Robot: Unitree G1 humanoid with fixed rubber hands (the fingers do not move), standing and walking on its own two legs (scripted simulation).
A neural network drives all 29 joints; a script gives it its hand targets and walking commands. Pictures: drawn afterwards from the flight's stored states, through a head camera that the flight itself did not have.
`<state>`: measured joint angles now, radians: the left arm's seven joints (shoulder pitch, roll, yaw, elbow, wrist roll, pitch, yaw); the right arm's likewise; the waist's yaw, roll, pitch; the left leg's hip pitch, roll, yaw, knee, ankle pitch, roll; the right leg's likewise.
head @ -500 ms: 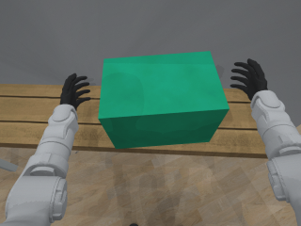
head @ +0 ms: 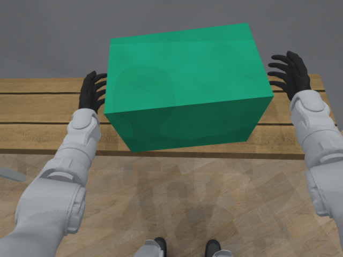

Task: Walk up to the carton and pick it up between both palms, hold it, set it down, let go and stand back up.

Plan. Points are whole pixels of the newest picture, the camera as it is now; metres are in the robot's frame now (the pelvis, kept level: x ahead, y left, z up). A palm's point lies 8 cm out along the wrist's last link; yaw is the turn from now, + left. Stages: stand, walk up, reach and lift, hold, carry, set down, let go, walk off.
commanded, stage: reach and lift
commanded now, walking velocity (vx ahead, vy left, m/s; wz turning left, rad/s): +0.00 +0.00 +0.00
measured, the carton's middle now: (183, 94) +0.51 +0.05 +0.01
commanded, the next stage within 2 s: none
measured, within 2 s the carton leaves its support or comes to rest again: neither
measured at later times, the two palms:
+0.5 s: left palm (97, 107) +0.43 +0.24 +0.05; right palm (278, 85) +0.52 -0.15 +0.05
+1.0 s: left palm (98, 107) +0.43 +0.24 +0.05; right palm (275, 89) +0.51 -0.15 +0.05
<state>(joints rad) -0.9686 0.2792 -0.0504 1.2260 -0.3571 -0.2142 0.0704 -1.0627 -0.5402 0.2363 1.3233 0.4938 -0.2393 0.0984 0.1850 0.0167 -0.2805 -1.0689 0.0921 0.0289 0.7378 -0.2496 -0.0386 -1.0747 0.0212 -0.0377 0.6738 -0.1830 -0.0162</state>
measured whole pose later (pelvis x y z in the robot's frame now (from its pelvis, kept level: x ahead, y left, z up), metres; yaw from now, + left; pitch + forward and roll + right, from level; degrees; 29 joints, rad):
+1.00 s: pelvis +0.01 +0.00 +0.02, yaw +1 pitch +31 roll -2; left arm -0.92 0.16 0.07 1.24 -0.23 -0.30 0.12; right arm -1.01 -0.38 0.03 1.33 0.27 -0.29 0.04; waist 0.17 0.04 -0.26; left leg -0.96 0.08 0.02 0.63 -0.22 -0.04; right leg -0.94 0.02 -0.05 0.54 -0.15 -0.01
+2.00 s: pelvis +0.02 +0.00 +0.03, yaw +1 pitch +31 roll -1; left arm -0.84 0.09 0.34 1.26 0.00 -0.65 0.08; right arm -0.99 -0.32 -0.36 1.48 -0.18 -0.72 0.01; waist 0.13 0.02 -0.19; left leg -0.84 0.07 0.03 0.42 -0.12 -0.03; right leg -0.83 0.01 -0.05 0.33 -0.05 -0.01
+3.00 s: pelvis +0.01 +0.01 +0.02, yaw +2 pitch +29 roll -1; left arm -0.73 0.10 0.09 1.38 -0.30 -0.65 0.06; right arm -0.86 -0.29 -0.07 1.48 0.06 -0.60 0.01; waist 0.09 0.04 -0.32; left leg -0.89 0.06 0.02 0.57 -0.18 -0.03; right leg -0.87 0.00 -0.06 0.49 -0.12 0.00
